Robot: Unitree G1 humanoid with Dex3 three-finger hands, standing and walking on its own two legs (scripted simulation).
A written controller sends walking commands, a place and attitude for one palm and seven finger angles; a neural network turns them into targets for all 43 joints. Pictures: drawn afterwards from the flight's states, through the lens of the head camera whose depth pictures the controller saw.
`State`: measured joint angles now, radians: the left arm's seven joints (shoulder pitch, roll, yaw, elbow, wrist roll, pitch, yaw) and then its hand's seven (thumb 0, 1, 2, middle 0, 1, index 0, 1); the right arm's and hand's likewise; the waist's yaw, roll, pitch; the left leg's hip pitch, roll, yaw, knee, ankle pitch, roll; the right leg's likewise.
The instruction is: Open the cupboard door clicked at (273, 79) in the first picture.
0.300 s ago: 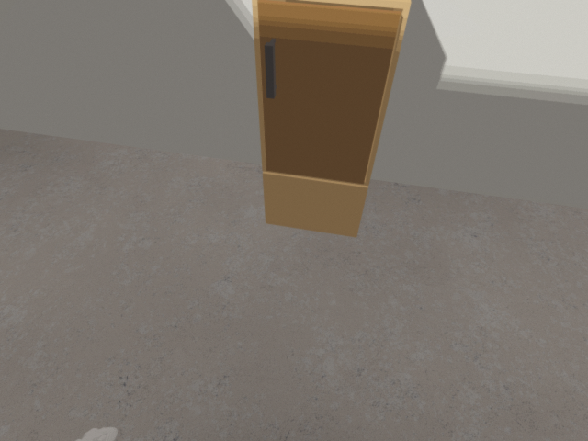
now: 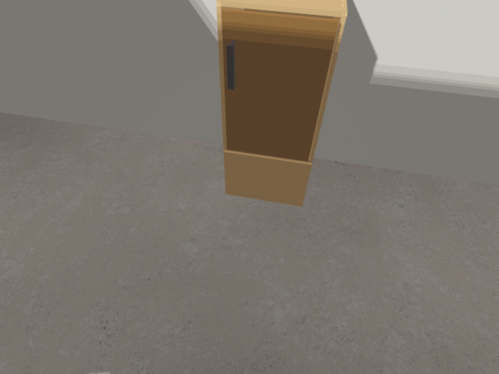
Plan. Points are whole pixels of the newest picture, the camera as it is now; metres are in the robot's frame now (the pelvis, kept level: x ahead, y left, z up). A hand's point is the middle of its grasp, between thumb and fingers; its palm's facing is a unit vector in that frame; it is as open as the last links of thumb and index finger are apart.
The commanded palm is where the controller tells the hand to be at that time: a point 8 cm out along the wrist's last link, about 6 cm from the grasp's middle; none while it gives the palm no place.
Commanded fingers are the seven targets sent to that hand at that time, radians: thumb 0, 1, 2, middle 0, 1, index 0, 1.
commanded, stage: stand and wait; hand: left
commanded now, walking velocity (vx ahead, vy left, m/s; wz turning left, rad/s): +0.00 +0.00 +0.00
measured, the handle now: (232, 65) +1.11 +0.14 -0.01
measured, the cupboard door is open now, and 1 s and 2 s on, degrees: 0 0 0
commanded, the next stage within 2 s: look at it before walking up in 0.52 s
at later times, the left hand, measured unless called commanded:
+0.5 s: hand out of the picture +0.05 +0.24 -0.16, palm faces -0.03 -0.94 -0.33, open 7.4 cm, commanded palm none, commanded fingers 0.00 0.90 0.90 -0.20 -0.30 -0.20 -0.30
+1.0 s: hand out of the picture +0.06 +0.24 -0.15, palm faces -0.03 -0.94 -0.33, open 7.4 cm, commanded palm none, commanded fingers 0.00 0.90 0.90 -0.20 -0.30 -0.20 -0.30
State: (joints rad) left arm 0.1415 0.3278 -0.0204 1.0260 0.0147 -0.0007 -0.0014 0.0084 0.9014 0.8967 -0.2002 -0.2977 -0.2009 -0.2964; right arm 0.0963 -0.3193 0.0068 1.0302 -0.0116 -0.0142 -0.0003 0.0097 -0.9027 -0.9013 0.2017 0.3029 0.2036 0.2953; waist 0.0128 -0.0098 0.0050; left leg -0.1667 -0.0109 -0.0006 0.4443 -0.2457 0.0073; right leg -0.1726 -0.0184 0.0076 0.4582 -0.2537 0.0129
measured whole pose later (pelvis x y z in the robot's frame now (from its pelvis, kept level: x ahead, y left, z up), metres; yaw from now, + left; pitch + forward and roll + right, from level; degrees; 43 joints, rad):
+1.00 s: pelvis -0.01 -0.01 +0.00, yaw +0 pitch -2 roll +0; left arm 0.15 0.34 -0.01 1.09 0.02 -0.01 0.00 0.01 0.90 0.90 -0.20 -0.30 -0.20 -0.30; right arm 0.13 -0.33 0.00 1.11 -0.01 -0.01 0.00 0.01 -0.90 -0.90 0.20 0.30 0.20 0.30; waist 0.01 -0.01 0.02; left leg -0.15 0.01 0.00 0.38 -0.19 -0.01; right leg -0.16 0.00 0.01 0.39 -0.20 0.00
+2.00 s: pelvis +0.19 +0.02 -0.02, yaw +6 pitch -2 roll +0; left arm 0.16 0.17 0.05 1.02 0.02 -0.03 -0.01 0.01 0.93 0.90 -0.19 -0.30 -0.19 -0.30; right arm 0.50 -0.08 -0.02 1.20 -0.02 -0.06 -0.03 0.01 -0.90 -0.90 0.20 0.30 0.20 0.30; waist -0.04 0.01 0.07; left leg 0.08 0.01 0.07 0.40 -0.45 0.01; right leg -0.46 -0.05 -0.12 0.62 -0.16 -0.03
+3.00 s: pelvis +0.35 +0.03 +0.00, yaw -6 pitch +0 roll -1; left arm 0.39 0.12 0.03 1.12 0.03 -0.05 0.01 0.01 0.90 0.90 -0.20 -0.30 -0.20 -0.30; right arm 0.29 -0.17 -0.06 1.08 -0.02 0.00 0.02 0.01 -0.91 -0.90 0.20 0.30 0.20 0.29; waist 0.00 0.00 0.01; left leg -0.48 0.12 0.10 0.83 -0.30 -0.02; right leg -0.06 -0.02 -0.10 0.39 -0.32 0.01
